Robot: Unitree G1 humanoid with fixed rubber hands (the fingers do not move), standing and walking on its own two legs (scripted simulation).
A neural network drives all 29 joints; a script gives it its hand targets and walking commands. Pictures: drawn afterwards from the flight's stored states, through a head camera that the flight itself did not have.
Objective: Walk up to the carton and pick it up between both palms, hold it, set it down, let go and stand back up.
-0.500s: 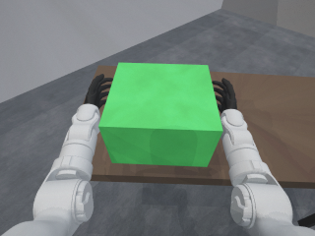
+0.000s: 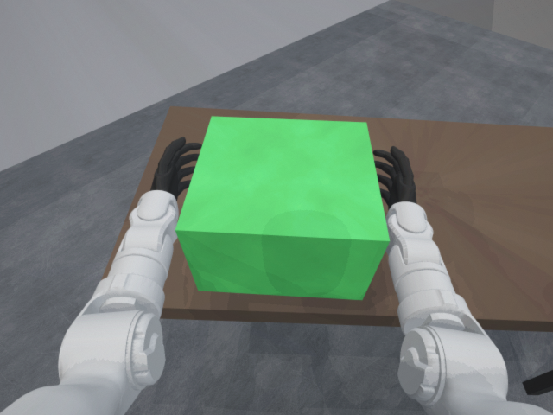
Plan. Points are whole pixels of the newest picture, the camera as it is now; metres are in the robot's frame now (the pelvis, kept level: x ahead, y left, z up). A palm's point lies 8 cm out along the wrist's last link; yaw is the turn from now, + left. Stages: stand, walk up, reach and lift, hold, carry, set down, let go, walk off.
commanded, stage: set down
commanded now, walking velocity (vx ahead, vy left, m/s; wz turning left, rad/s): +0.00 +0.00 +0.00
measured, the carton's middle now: (284, 204) +0.42 -0.01 +0.07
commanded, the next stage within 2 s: none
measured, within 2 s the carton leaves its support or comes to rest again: rests again in 1.08 s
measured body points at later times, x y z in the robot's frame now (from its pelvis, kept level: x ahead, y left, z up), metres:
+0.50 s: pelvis +0.01 +0.00 +0.00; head +0.05 +0.01 +0.45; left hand +0.44 +0.17 +0.07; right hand +0.42 -0.19 +0.08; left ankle +0.02 +0.13 -0.74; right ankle -0.02 -0.13 -0.74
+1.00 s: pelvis +0.02 +0.00 +0.00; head +0.06 +0.01 +0.45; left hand +0.44 +0.17 +0.05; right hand +0.42 -0.19 +0.05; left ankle +0.02 +0.13 -0.74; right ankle -0.02 -0.13 -0.74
